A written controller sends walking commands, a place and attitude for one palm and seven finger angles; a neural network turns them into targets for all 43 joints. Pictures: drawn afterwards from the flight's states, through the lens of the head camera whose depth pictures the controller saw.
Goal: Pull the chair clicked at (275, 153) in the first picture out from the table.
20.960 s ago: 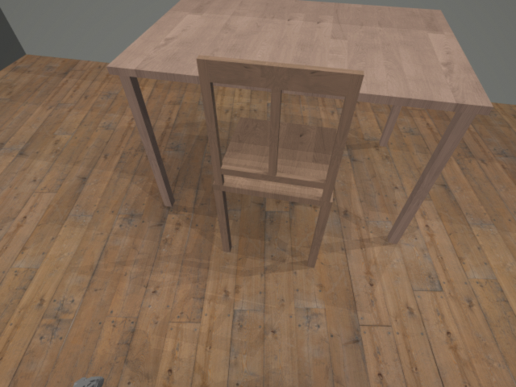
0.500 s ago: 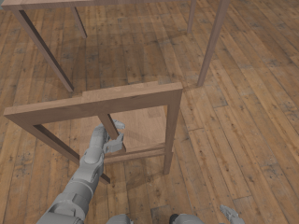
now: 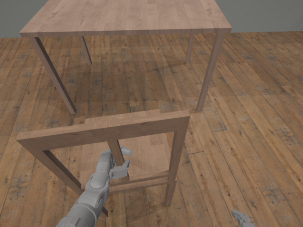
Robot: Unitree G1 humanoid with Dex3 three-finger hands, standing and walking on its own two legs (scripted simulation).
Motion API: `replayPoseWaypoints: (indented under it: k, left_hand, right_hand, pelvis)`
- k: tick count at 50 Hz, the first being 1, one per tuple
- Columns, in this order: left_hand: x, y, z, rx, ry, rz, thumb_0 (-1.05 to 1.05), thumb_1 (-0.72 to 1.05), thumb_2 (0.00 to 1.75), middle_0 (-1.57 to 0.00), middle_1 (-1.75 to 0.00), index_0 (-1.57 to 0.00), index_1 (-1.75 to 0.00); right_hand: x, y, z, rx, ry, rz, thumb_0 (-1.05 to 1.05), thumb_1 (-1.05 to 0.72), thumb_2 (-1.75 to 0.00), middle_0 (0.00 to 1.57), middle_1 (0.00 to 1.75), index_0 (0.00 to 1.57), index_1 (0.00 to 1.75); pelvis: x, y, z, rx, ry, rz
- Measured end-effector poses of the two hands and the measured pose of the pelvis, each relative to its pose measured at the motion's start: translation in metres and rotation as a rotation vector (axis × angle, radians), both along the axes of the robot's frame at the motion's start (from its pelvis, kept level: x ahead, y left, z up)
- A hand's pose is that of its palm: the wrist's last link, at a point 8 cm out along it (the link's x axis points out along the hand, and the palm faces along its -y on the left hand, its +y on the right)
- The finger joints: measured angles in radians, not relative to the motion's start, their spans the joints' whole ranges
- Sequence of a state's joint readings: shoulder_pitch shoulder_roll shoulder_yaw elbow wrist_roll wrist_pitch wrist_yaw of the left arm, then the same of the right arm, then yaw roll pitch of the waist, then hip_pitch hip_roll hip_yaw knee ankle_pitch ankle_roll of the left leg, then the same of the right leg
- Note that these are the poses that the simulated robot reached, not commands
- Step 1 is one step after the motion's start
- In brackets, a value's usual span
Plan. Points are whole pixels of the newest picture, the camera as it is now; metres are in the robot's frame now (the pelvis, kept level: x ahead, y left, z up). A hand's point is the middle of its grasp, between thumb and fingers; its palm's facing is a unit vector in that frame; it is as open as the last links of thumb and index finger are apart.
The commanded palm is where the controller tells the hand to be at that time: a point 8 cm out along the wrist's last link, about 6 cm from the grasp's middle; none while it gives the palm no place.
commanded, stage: stop walking, hand still on the chair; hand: left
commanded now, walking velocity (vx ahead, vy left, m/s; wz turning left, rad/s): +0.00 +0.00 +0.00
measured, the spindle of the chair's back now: (120, 162) +0.32 +0.11 -0.09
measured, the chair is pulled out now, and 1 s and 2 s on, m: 0.59 0.59 0.59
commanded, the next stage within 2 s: open the thumb and straighten the fingers in 0.24 s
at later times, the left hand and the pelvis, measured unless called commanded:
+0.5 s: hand (122, 166) +0.30 +0.10 -0.06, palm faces -0.10 -0.99 -0.13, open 6.1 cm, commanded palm +0.28 +0.15 -0.04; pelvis +0.01 +0.00 -0.01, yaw +1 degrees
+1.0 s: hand (117, 164) +0.31 +0.11 -0.07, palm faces -0.09 -0.99 -0.14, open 16.5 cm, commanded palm +0.29 +0.17 -0.04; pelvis +0.01 +0.01 -0.03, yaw +1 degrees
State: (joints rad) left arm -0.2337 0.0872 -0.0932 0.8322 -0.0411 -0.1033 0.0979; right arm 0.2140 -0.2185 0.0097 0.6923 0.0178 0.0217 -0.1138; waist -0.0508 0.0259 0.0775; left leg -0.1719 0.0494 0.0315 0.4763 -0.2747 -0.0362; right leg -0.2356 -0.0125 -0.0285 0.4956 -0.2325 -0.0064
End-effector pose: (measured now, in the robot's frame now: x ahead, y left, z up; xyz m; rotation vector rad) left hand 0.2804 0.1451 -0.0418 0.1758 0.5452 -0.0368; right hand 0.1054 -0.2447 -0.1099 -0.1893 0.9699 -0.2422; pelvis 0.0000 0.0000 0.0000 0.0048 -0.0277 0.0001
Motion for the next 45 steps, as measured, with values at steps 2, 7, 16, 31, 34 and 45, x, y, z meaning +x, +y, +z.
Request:
replayPoseWaypoints:
  k: [2, 7, 16, 31, 34, 45]
  left_hand:
    - [0.000, 0.000, 0.000, 0.001, 0.000, -0.002, 0.04, 0.67, 0.75, -0.17, -1.16, -0.50, -1.44]
    - [0.000, 0.000, 0.000, 0.002, -0.002, -0.008, 0.04, 0.67, 0.75, -0.17, -1.16, -0.50, -1.44]
    - [0.000, 0.001, 0.000, 0.002, -0.003, -0.015, 0.03, 0.67, 0.74, -0.17, -1.16, -0.50, -1.44]
    - [0.014, 0.012, -0.001, -0.031, -0.051, -0.037, 0.01, 0.11, 0.51, -0.36, -1.32, -0.49, -1.42]
    - [0.016, 0.017, 0.000, -0.024, -0.043, -0.030, 0.01, -0.12, 0.40, -0.38, -1.28, -0.46, -1.35]
    - [0.016, 0.018, -0.004, -0.027, -0.016, -0.024, -0.01, -0.49, 0.23, -0.24, -0.73, -0.25, -0.74]
  right_hand:
    - [0.003, 0.005, -0.001, 0.011, -0.003, 0.006, 0.00, -0.91, -0.90, 0.20, 0.30, 0.20, 0.30]
    - [0.008, 0.012, -0.002, 0.028, 0.001, 0.016, 0.00, -0.90, -0.90, 0.21, 0.30, 0.20, 0.30]
    - [0.010, 0.009, -0.001, 0.014, 0.010, 0.013, 0.00, -0.90, -0.90, 0.21, 0.30, 0.20, 0.30]
    - [-0.001, -0.012, -0.003, 0.005, -0.035, 0.010, 0.00, -0.91, -0.90, 0.20, 0.30, 0.20, 0.30]
    - [-0.002, -0.010, -0.007, 0.008, -0.038, 0.007, 0.00, -0.91, -0.90, 0.20, 0.30, 0.20, 0.30]
    - [0.007, 0.012, -0.020, 0.045, -0.060, 0.036, 0.01, -0.91, -0.90, 0.20, 0.30, 0.20, 0.30]
  pelvis:
    - [0.002, 0.001, 0.000, 0.000, 0.002, -0.001]
    - [0.005, 0.002, 0.000, -0.001, 0.006, -0.002]
    - [0.007, 0.003, 0.001, 0.000, 0.006, -0.001]
    - [0.003, 0.007, -0.017, -0.002, 0.133, 0.018]
    - [0.003, 0.010, -0.019, -0.002, 0.143, 0.016]
    - [0.006, 0.014, -0.027, -0.001, 0.167, 0.020]
